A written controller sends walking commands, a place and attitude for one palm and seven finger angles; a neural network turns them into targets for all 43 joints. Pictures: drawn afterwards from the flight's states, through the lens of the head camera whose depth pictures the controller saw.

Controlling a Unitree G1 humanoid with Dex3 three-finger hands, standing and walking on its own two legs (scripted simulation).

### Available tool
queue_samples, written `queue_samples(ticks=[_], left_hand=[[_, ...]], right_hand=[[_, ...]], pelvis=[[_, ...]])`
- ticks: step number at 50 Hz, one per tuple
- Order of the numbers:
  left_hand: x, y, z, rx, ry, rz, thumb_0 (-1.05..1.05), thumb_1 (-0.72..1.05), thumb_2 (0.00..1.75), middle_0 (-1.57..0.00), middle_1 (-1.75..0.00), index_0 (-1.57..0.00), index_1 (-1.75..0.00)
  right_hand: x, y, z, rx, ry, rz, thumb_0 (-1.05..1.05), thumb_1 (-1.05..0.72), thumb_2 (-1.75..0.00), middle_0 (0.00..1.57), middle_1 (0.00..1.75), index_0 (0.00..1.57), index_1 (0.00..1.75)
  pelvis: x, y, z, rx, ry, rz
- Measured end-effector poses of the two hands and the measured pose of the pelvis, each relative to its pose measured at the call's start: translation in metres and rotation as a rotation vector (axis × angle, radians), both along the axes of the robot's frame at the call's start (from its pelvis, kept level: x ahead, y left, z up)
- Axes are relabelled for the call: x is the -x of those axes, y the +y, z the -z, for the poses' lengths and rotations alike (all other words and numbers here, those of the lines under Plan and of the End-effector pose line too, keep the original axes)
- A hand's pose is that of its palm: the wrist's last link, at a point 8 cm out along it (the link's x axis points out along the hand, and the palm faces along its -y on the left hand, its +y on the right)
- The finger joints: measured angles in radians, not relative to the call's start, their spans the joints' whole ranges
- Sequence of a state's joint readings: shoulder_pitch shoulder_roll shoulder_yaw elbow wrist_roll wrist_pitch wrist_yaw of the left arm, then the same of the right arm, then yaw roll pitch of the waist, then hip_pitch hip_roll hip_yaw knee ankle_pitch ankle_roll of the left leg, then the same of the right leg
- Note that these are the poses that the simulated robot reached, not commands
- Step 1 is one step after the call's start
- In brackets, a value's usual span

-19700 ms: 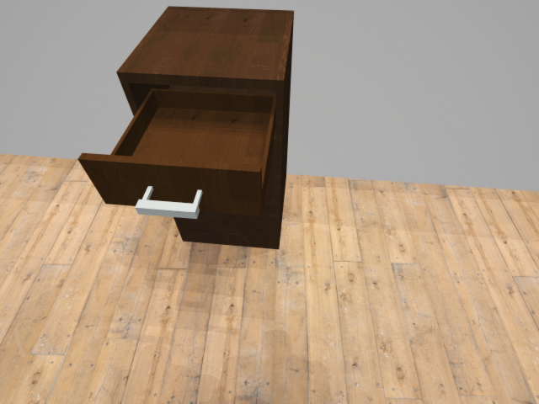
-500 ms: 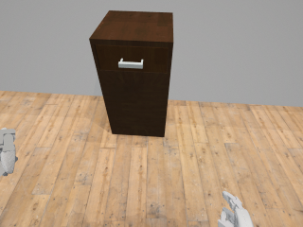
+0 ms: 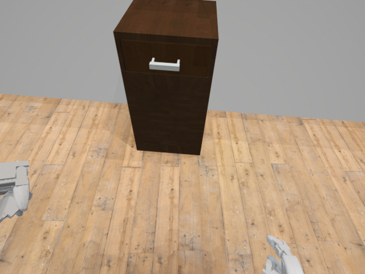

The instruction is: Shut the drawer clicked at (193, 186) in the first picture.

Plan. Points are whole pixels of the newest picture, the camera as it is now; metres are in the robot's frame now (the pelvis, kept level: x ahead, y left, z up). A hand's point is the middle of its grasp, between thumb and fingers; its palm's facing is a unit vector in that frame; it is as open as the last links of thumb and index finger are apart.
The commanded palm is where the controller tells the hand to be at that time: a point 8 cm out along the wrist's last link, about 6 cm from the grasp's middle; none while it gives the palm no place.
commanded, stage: let the arm hang, fingers relaxed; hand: left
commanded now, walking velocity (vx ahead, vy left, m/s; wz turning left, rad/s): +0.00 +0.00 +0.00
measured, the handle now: (165, 63) +0.94 +0.10 -0.05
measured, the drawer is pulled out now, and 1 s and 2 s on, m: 0.00 0.00 0.00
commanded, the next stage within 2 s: look to check the result in 1.08 s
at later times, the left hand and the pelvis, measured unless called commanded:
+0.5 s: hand out of the picture -0.05 +0.21 -0.16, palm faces +0.03 -0.97 -0.23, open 4.7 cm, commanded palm none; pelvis -0.01 +0.01 +0.01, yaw +1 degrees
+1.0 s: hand out of the picture +0.03 +0.18 -0.16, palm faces +0.01 -0.98 -0.20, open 7.3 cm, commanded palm none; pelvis +0.01 +0.00 +0.02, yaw +0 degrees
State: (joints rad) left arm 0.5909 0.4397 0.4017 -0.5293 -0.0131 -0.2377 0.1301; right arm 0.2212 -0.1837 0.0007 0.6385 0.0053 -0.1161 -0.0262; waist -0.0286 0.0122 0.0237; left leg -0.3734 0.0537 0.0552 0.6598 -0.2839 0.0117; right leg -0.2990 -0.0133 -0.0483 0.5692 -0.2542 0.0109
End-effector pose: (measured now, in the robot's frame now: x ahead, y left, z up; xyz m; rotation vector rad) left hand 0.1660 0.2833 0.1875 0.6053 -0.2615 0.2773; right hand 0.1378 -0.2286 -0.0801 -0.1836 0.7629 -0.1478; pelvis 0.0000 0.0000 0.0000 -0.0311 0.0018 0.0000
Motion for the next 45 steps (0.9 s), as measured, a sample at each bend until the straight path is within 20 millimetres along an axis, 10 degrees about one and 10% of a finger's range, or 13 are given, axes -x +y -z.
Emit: queue_samples(ticks=[5, 11, 19, 25, 45], left_hand=[[-0.008, 0.015, 0.165, 0.298, 0.610, -0.163, 0.00, 0.90, 0.90, -1.36, -1.56, -1.36, -1.56], [0.082, -0.044, 0.303, 0.552, 1.233, -0.220, 0.01, 0.91, 0.90, -1.19, -1.42, -1.19, -1.40], [0.182, -0.027, 0.320, 0.576, 1.509, -0.379, 0.02, 0.91, 0.90, -0.92, -1.16, -0.91, -1.09], [0.219, -0.024, 0.312, 0.566, 1.624, -0.450, 0.01, 0.91, 0.90, -0.68, -0.87, -0.68, -0.83], [0.146, -0.055, 0.315, 0.569, 1.513, -0.340, 0.01, 0.92, 0.90, -0.21, -0.32, -0.21, -0.32]], right_hand=[[0.006, -0.001, 0.033, -0.019, 0.136, -0.032, 0.01, -0.90, -0.90, 0.21, 0.30, 0.20, 0.30], [0.042, 0.003, 0.033, 0.000, 0.288, -0.017, 0.01, -0.90, -0.90, 0.20, 0.30, 0.20, 0.30], [0.101, 0.002, 0.037, 0.004, 0.513, 0.028, 0.00, -0.90, -0.90, 0.20, 0.30, 0.20, 0.30], [0.129, 0.007, 0.045, -0.028, 0.595, 0.066, 0.00, -0.91, -0.90, 0.20, 0.30, 0.20, 0.30], [0.149, 0.025, 0.053, -0.110, 0.638, 0.121, 0.00, -0.91, -0.90, 0.20, 0.30, 0.20, 0.30]], pelvis=[[0.001, 0.013, 0.007, -0.011, 0.013, -0.022], [0.004, 0.011, 0.001, -0.021, -0.016, -0.016], [0.009, 0.008, -0.009, -0.006, -0.009, -0.026], [0.006, 0.011, -0.013, -0.014, -0.010, -0.018], [-0.004, 0.005, -0.016, -0.031, -0.030, 0.000]])
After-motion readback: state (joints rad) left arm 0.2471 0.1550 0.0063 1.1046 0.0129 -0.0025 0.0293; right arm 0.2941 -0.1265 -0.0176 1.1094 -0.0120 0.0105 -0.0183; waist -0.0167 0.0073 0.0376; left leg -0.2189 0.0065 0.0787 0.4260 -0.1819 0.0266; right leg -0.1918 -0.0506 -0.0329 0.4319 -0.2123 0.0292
